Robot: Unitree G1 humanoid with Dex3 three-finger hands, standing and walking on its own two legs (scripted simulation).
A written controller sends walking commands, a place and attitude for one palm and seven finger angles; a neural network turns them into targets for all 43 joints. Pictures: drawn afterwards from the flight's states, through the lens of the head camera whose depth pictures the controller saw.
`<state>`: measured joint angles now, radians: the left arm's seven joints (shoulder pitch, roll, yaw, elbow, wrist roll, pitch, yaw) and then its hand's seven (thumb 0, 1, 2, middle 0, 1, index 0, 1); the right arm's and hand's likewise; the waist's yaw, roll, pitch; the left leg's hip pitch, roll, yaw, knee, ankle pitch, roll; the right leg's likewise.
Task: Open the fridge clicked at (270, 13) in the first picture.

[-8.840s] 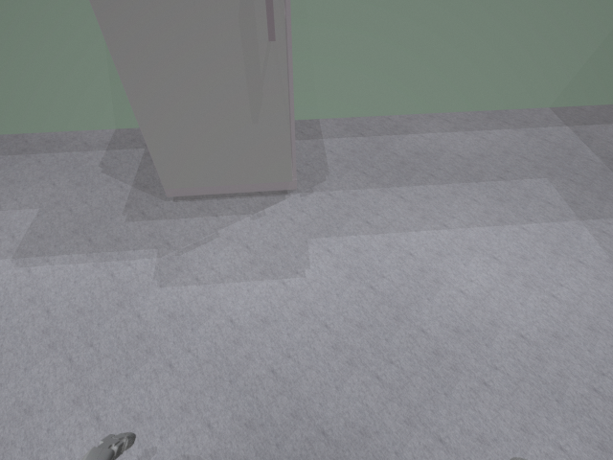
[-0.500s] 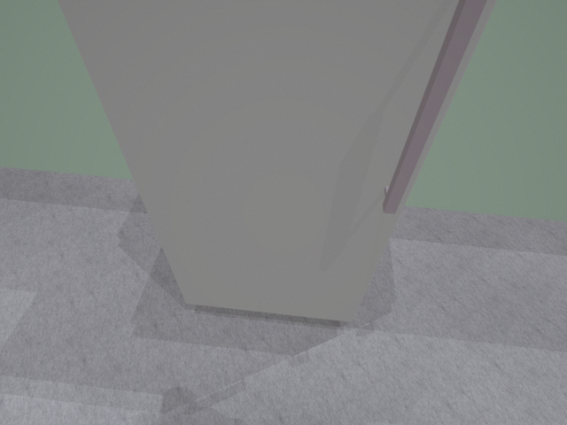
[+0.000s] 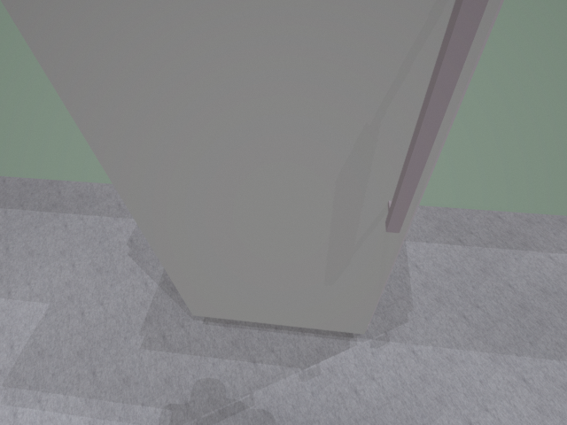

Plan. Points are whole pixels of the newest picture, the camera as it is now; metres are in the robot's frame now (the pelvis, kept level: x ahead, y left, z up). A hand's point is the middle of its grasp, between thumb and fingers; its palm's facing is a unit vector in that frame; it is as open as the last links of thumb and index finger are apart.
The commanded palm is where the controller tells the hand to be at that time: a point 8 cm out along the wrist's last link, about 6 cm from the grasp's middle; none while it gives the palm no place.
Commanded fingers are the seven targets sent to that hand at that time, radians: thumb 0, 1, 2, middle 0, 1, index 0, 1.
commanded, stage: come to a stop and stand still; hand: right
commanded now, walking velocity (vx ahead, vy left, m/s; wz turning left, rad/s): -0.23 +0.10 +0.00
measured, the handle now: (421, 127) +0.47 -0.15 +0.18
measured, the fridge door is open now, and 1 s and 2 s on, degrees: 0 0 0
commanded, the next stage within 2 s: none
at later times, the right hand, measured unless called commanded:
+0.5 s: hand out of the picture +0.10 -0.17 -0.18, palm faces +0.08 +0.98 -0.19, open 7.3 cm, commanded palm none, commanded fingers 0.00 -0.90 -0.90 0.20 0.30 0.20 0.30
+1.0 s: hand out of the picture +0.01 -0.22 -0.15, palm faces +0.02 +0.96 -0.27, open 7.4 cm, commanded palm none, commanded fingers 0.00 -0.90 -0.90 0.20 0.30 0.20 0.30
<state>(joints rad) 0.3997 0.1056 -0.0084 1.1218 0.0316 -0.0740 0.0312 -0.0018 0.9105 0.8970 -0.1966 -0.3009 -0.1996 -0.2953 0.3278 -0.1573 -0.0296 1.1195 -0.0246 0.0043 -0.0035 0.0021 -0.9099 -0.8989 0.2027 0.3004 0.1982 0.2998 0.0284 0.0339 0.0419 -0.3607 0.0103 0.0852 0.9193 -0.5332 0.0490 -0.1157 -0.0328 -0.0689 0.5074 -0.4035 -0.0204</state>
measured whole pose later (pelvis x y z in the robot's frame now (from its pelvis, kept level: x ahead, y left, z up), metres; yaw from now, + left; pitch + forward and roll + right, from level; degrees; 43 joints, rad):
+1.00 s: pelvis +0.00 -0.03 +0.00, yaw +0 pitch -1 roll -1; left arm 0.30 0.22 0.02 0.96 0.02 0.00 0.01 -0.01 0.93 0.90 -0.20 -0.30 -0.20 -0.30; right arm 0.32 -0.16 0.01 1.01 -0.02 0.02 -0.02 0.00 -0.91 -0.90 0.20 0.30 0.20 0.30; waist 0.01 -0.06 0.02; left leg -0.28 0.02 0.00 0.53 -0.23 0.01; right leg -0.23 0.05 -0.15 0.45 -0.21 -0.09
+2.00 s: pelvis +0.05 +0.02 +0.01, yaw -1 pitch -1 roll -1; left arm 0.27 0.16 -0.01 1.13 0.01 -0.03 0.03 0.00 0.91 0.90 -0.20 -0.30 -0.20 -0.30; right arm 0.29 -0.15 0.02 1.11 -0.01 -0.02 -0.04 0.00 -0.92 -0.90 0.20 0.30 0.20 0.30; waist 0.00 -0.01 0.03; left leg -0.14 -0.05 0.05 0.41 -0.26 0.07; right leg -0.12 -0.01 -0.10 0.38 -0.24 0.00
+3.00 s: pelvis +0.05 +0.03 +0.01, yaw -1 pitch -1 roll -1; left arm 0.29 0.15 -0.01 1.15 0.01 -0.03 0.04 0.00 0.91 0.90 -0.20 -0.30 -0.20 -0.30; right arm 0.29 -0.15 0.01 1.11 -0.01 -0.03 -0.04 0.00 -0.91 -0.90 0.20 0.30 0.20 0.30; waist 0.00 0.00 0.04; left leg -0.13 -0.06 0.05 0.38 -0.24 0.08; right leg -0.12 -0.03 -0.10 0.37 -0.23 0.00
